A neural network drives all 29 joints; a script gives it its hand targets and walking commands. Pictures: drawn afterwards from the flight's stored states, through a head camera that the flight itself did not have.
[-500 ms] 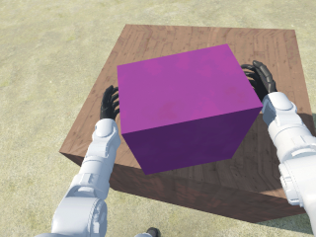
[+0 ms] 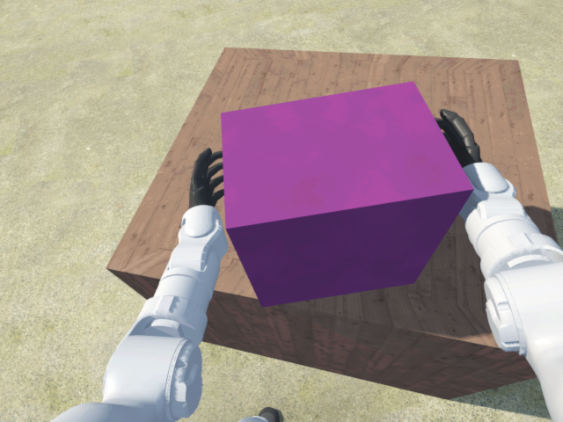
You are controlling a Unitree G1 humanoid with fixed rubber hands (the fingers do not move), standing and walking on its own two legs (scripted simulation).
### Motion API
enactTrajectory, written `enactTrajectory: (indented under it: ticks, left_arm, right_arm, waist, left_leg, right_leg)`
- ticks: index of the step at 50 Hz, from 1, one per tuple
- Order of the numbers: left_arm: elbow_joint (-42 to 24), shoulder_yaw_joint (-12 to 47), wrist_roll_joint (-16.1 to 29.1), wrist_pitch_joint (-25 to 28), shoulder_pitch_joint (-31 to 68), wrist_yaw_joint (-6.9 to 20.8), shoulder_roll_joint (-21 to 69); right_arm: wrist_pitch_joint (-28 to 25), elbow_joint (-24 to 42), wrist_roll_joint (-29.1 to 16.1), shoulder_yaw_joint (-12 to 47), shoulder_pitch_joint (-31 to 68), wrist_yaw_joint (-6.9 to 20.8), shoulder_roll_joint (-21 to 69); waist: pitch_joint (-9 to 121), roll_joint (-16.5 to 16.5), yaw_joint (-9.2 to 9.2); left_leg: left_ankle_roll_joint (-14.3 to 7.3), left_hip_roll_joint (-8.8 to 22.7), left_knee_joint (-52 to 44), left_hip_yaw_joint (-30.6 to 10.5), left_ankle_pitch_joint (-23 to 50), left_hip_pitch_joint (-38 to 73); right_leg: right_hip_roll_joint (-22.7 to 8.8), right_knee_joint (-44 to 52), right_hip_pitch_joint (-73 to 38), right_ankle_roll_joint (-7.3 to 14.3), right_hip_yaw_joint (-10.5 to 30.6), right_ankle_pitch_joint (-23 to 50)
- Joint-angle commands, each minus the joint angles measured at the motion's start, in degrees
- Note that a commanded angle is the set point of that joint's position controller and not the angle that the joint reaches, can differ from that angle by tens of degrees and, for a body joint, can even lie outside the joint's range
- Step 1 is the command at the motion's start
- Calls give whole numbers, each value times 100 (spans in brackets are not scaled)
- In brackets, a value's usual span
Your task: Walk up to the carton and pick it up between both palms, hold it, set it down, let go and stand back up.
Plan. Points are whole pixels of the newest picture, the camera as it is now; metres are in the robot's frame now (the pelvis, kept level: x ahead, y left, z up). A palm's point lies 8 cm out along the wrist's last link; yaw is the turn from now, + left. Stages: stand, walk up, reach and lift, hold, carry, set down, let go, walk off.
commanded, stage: reach and lift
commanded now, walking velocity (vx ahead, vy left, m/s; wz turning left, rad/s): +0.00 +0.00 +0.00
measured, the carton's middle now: (328, 208) +0.42 +0.06 +0.01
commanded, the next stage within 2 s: none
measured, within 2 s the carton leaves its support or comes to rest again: leaves its support in 1.34 s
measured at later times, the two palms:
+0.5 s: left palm (206, 201) +0.37 +0.23 +0.05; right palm (457, 166) +0.48 -0.11 +0.08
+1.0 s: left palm (207, 201) +0.37 +0.23 +0.06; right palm (460, 169) +0.48 -0.12 +0.07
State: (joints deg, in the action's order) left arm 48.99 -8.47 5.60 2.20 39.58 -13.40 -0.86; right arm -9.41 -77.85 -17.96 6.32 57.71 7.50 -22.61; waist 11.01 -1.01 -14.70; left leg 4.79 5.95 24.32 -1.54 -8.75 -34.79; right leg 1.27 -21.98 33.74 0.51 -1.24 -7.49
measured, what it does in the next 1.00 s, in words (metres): stands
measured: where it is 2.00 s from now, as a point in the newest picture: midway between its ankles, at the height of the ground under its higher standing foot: outside the picture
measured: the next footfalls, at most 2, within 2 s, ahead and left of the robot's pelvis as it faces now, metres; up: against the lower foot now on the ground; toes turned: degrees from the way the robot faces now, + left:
none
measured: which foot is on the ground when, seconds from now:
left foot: down 0.00-1.00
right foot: down 0.00-1.00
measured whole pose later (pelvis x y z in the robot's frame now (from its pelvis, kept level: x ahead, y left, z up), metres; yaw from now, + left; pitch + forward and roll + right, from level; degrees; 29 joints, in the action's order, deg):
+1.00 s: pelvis +0.02 +0.00 +0.01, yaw -1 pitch +16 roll -1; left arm 46.3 -20.4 -7.9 5.4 34.3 -10.1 2.9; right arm -15.0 -77.6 1.8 -9.6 53.0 8.2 -15.4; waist 9.8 -0.1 -11.5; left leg 4.2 5.7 15.6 0.5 -6.6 -25.0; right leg 1.0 -13.7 24.7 0.1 0.0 -5.3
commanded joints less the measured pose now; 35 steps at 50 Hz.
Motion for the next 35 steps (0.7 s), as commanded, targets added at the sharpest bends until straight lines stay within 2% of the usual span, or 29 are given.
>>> enactTrajectory:
  ticks: [1, 2, 3, 4, 5, 6, 7, 9, 10, 11, 12, 13, 15, 16, 17, 18, 19, 21, 23, 24, 26, 27, 28, 29, 30, 31, 32, 34, 35]
  left_arm:
    - [-1066, 143, -64, 416, 2456, 182, -41]
    - [-829, 87, -157, 405, 2376, 199, -80]
    - [-862, 16, -212, 399, 2402, 224, -107]
    - [-796, 145, -191, 410, 2439, 228, -6]
    - [-955, 84, -170, 463, 2513, 257, -9]
    - [-1092, 228, -128, 542, 2398, 277, 59]
    - [-778, 20, -179, 551, 2530, 308, 116]
    - [-923, 67, -295, 576, 2410, 325, 148]
    - [-734, -25, -290, 544, 2333, 338, 158]
    - [-1054, 70, -326, 584, 2599, 336, 280]
    - [-1042, 14, -395, 603, 2471, 321, 299]
    - [-867, -15, -369, 586, 2421, 400, 395]
    - [-991, 1, -493, 644, 2454, 484, 688]
    - [-790, -230, -656, 639, 2370, 498, 507]
    - [-890, -187, -708, 650, 2544, 565, 878]
    - [-866, -244, -833, 679, 2514, 613, 940]
    - [-1017, -204, -895, 714, 2541, 648, 1191]
    - [-875, -152, -1146, 673, 2445, 801, 1631]
    - [-854, -45, -1263, 730, 2381, 970, 2035]
    - [-988, 50, -1242, 774, 2555, 1018, 2150]
    - [-889, -66, -1524, 720, 2493, 1084, 2403]
    - [-887, 44, -1527, 679, 2520, 1086, 2404]
    - [-988, 85, -1564, 673, 2558, 1077, 2455]
    - [-936, 64, -1610, 639, 2234, 1038, 2373]
    - [-843, 182, -1523, 592, 2279, 1040, 2439]
    - [-751, 25, -1650, 519, 2241, 1045, 2278]
    - [-1000, 160, -1555, 524, 2469, 998, 2401]
    - [-958, 259, -1562, 540, 2252, 974, 2541]
    - [-987, 309, -1490, 560, 2353, 976, 2515]
  right_arm:
    - [-302, 1160, -62, -73, 2975, -24, -320]
    - [-266, 927, 5, -101, 2844, -41, -423]
    - [-238, 948, 40, -2, 2867, -59, -313]
    - [-265, 886, -5, 58, 2764, -83, -331]
    - [-340, 1281, 56, 26, 2942, -126, -175]
    - [-369, 1225, 63, -76, 2898, -148, -305]
    - [-332, 1203, 110, -57, 3092, -154, -39]
    - [-325, 1116, 238, -201, 2977, -132, -58]
    - [-288, 877, 222, -142, 2701, -140, 6]
    - [-295, 1051, 233, -156, 2908, -110, 174]
    - [-328, 1137, 217, -178, 2931, -111, 204]
    - [-302, 1109, 343, -240, 2826, -105, 470]
    - [-379, 1212, 625, -471, 2915, -79, 595]
    - [-350, 993, 678, -449, 2713, -76, 621]
    - [-348, 1174, 806, -460, 2889, -27, 959]
    - [-353, 1075, 970, -659, 2842, 37, 1103]
    - [-437, 1158, 1145, -698, 2804, 78, 1350]
    - [-505, 1036, 1396, -833, 2778, 201, 1770]
    - [-672, 1249, 1750, -955, 2749, 280, 2235]
    - [-707, 1279, 1850, -1006, 2828, 336, 2370]
    - [-728, 1035, 2198, -1165, 2578, 439, 2668]
    - [-760, 878, 2268, -1253, 2559, 486, 2600]
    - [-802, 907, 2383, -1361, 2597, 522, 2675]
    - [-828, 915, 2243, -1222, 2504, 586, 2618]
    - [-832, 879, 2262, -1234, 2541, 585, 2508]
    - [-774, 708, 2220, -1199, 2533, 610, 2566]
    - [-824, 886, 2265, -1342, 2726, 604, 2440]
    - [-858, 808, 2187, -1217, 2554, 598, 2571]
    - [-916, 1000, 2239, -1144, 2778, 575, 2668]
  waist:
    - [3562, 752, 90]
    - [3515, 661, 79]
    - [3337, 775, 66]
    - [3230, 698, 158]
    - [3495, 962, 212]
    - [3587, 677, 240]
    - [3544, 991, 155]
    - [3490, 835, 216]
    - [3176, 856, 176]
    - [3301, 658, 176]
    - [3566, 636, 71]
    - [3263, 844, 190]
    - [3568, 798, 286]
    - [3260, 921, 193]
    - [3323, 996, 156]
    - [3267, 824, 158]
    - [3416, 929, 241]
    - [3252, 670, 158]
    - [3391, 741, 252]
    - [3329, 665, 204]
    - [2928, 768, 312]
    - [2846, 532, 288]
    - [2934, 544, 285]
    - [2768, 421, 157]
    - [2789, 503, 276]
    - [2493, 432, 85]
    - [2700, 450, 228]
    - [2626, 244, 251]
    - [2897, 493, 179]
  left_leg:
    - [-10, -555, 227, 730, 1921, 1233]
    - [3, -533, 200, 638, 1959, 1213]
    - [-35, -594, 234, 722, 2058, 1156]
    - [-19, -555, 226, 707, 2147, 1135]
    - [-18, -603, 296, 713, 2234, 1120]
    - [19, -561, 249, 725, 2274, 1139]
    - [-68, -602, 208, 702, 2087, 990]
    - [-46, -605, 191, 734, 2221, 1236]
    - [-80, -586, 148, 713, 2173, 1143]
    - [-42, -596, 138, 725, 2176, 1137]
    - [-39, -571, 154, 779, 2339, 1298]
    - [-85, -587, 150, 758, 2284, 1149]
    - [-38, -588, 56, 761, 2386, 1310]
    - [-139, -630, 3, 813, 2319, 1303]
    - [-168, -605, -88, 795, 2163, 1208]
    - [-163, -642, -141, 823, 2174, 1189]
    - [-143, -656, -177, 765, 2335, 1289]
    - [-146, -601, -247, 795, 2484, 1519]
    - [-145, -598, -264, 823, 2681, 1620]
    - [-158, -627, -365, 866, 2548, 1541]
    - [-155, -593, -498, 895, 2498, 1661]
    - [-144, -528, -514, 822, 2628, 1981]
    - [-106, -552, -512, 883, 2616, 2038]
    - [-112, -502, -505, 877, 2717, 2145]
    - [-107, -492, -547, 854, 2611, 2160]
    - [-169, -482, -632, 914, 2443, 2024]
    - [-132, -556, -596, 931, 2338, 2001]
    - [-67, -472, -503, 856, 2668, 2236]
    - [-99, -508, -472, 893, 2780, 2286]
  right_leg:
    - [319, -75, -2133, -91, -198, 1009]
    - [317, -146, -2144, -91, -152, 1101]
    - [299, -154, -2277, -104, -120, 1306]
    - [272, -186, -2199, -124, -105, 1330]
    - [311, -197, -2400, -153, -118, 1597]
    - [281, -204, -2452, -143, -157, 1589]
    - [332, -141, -2472, -133, -121, 1359]
    - [285, -120, -2457, -164, -114, 1493]
    - [258, -70, -2412, -176, -103, 1417]
    - [246, -102, -2460, -166, -131, 1339]
    - [264, -131, -2420, -191, -136, 1517]
    - [261, -38, -2445, -203, -134, 1521]
    - [280, -33, -2619, -200, -217, 1665]
    - [236, 33, -2583, -243, -145, 1676]
    - [233, 73, -2754, -253, -130, 1695]
    - [217, 105, -2740, -222, -131, 1505]
    - [240, 65, -2891, -216, -192, 1713]
    - [266, 238, -2834, -187, -253, 1672]
    - [248, 281, -2896, -183, -254, 2076]
    - [182, 316, -2926, -183, -270, 1960]
    - [196, 423, -2953, -171, -339, 1854]
    - [164, 469, -2735, -121, -342, 1573]
    - [215, 575, -2655, -102, -385, 1455]
    - [214, 569, -2578, -88, -361, 1449]
    - [205, 623, -2460, -64, -398, 1297]
    - [163, 686, -2431, -62, -326, 1058]
    - [190, 627, -2562, -75, -399, 1021]
    - [237, 663, -2332, 18, -380, 1091]
    - [275, 653, -2395, -9, -400, 1175]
